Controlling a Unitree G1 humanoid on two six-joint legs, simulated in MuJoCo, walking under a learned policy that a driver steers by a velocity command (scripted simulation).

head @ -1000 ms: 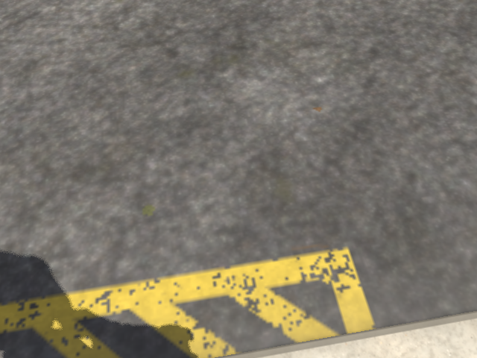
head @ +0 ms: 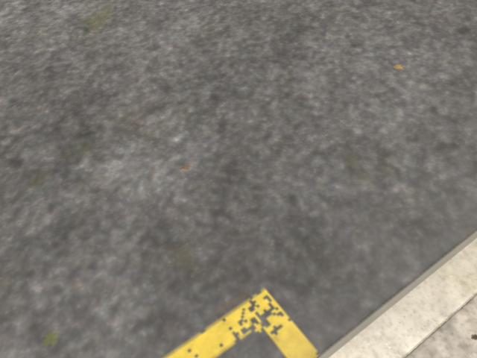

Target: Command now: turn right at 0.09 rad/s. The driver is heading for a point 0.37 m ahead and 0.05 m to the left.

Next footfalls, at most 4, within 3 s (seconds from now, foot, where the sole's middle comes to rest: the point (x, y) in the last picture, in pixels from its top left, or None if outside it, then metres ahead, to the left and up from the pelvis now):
2.38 right None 0.40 -0.01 -0.78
2.76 left None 0.36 0.17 -0.78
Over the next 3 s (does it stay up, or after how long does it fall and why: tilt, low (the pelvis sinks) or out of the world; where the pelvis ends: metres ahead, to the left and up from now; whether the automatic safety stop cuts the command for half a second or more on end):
stays up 0.34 0.06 0.00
